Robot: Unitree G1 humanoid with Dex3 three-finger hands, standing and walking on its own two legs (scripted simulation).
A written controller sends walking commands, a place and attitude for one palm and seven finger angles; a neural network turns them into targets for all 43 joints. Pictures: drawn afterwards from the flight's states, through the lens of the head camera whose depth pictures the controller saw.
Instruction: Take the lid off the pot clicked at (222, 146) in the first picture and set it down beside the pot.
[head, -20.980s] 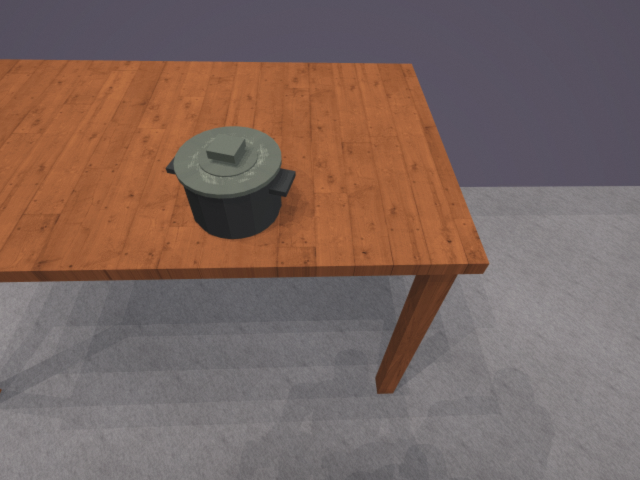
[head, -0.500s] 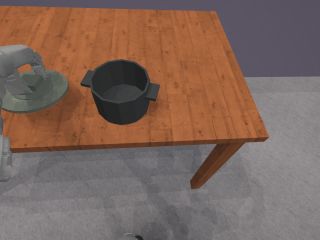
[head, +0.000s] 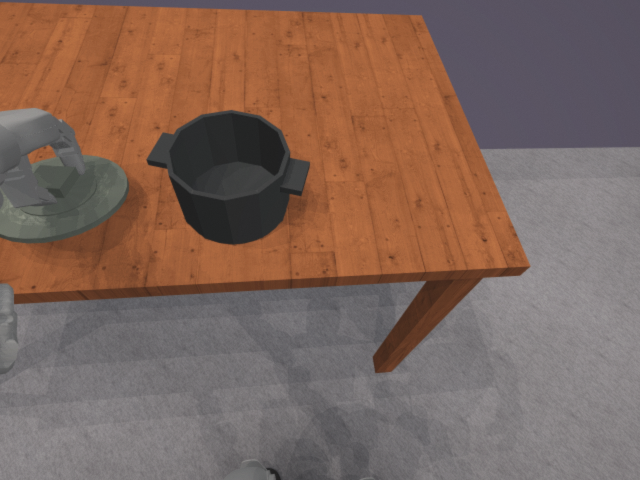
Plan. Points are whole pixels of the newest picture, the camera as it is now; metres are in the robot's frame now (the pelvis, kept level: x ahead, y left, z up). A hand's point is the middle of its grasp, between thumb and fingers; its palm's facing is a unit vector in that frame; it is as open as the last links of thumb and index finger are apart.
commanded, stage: lower the lid onto the table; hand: left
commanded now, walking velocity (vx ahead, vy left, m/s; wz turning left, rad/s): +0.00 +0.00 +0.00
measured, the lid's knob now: (52, 181) +0.49 +0.31 +0.06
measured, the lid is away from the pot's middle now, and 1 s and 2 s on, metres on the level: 0.22 0.24 0.24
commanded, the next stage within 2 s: open the fingers wide in 0.40 s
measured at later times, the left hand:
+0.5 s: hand (36, 186) +0.48 +0.33 +0.06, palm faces -0.50 -0.13 -0.86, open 8.1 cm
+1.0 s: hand (26, 206) +0.45 +0.33 +0.06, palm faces -0.43 -0.11 -0.90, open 8.1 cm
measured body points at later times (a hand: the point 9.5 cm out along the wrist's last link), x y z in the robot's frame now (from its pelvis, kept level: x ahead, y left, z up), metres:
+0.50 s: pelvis -0.01 +0.01 -0.02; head +0.11 +0.04 +0.42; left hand +0.50 +0.33 +0.11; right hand -0.03 -0.27 -0.12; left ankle +0.03 +0.07 -0.71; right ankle -0.04 -0.14 -0.71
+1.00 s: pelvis -0.02 +0.01 -0.02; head +0.07 +0.04 +0.42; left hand +0.47 +0.33 +0.11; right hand -0.01 -0.27 -0.12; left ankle +0.03 +0.07 -0.71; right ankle -0.04 -0.14 -0.71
